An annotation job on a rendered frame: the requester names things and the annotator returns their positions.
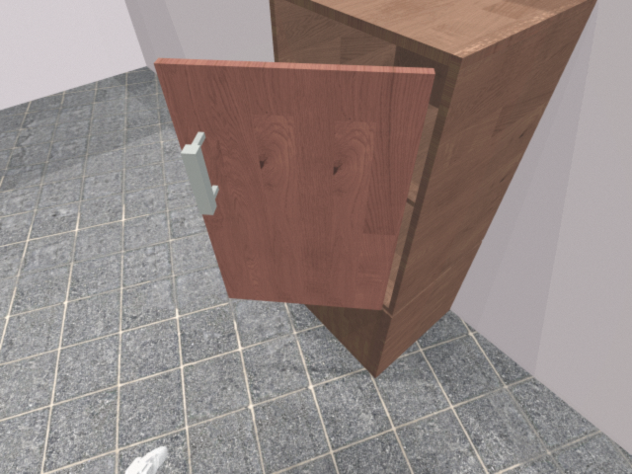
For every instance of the handle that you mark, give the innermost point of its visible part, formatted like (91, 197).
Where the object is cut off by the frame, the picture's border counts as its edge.
(195, 166)

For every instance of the cupboard door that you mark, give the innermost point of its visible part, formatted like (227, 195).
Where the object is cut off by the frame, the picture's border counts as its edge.
(313, 163)

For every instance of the robot left hand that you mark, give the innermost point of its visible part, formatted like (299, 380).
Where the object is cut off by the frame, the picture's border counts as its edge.
(149, 463)

